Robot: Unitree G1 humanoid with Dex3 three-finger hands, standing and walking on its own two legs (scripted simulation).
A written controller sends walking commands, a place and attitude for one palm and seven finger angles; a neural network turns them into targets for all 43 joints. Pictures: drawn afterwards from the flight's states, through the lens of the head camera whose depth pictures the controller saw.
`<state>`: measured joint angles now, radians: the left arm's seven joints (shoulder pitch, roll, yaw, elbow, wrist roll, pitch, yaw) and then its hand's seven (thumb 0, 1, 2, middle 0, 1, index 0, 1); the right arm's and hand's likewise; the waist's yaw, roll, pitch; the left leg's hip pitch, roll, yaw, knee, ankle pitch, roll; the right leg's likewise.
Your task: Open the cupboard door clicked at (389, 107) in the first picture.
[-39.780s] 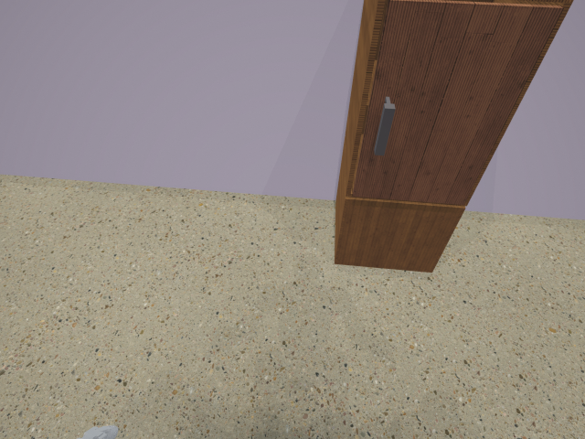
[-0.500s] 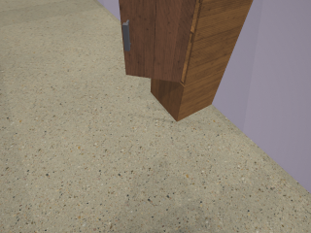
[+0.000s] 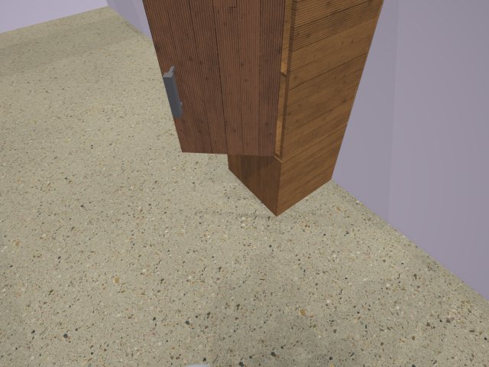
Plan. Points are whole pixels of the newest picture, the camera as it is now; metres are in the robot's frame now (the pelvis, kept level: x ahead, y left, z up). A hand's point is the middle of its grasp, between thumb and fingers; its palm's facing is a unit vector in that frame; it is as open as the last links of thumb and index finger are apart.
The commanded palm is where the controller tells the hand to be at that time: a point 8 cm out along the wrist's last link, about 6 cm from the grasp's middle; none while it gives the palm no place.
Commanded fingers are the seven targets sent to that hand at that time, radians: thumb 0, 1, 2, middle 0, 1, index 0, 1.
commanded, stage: take the last steps up to it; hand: left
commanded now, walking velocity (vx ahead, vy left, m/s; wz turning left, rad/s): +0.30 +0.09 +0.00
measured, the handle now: (175, 92) +0.89 +0.26 -0.05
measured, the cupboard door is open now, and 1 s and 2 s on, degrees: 48 48 48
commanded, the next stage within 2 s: come to a stop and stand still in 0.62 s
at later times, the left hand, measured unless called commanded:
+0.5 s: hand (116, 344) +0.19 +0.27 -0.18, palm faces +0.03 -0.99 -0.15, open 7.4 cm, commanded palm none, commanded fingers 0.00 0.90 0.90 -0.20 -0.30 -0.20 -0.30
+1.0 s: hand (159, 241) +0.42 +0.24 -0.17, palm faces -0.06 -0.98 -0.16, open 7.3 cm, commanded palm none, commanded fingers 0.00 0.90 0.90 -0.20 -0.30 -0.20 -0.30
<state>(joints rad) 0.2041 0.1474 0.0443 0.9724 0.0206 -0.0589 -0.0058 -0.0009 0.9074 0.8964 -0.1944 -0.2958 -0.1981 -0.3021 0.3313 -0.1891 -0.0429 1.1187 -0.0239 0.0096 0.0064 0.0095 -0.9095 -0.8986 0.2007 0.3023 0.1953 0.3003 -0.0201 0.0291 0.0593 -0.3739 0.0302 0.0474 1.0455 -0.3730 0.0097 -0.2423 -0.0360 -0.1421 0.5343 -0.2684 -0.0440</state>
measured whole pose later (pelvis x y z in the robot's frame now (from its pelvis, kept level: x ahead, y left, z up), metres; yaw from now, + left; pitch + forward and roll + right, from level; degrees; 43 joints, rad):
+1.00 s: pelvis +0.30 +0.08 +0.00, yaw -3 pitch -1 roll +0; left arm 0.09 0.14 0.03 1.01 0.01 -0.01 0.03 -0.01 0.91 0.90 -0.20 -0.30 -0.20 -0.30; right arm 0.28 -0.12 -0.02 1.10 0.00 0.04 -0.03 0.01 -0.91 -0.90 0.20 0.30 0.20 0.30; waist -0.04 -0.02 0.10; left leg -0.30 0.03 0.05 0.75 -0.48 -0.04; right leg -0.27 -0.04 -0.11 0.52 -0.23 -0.02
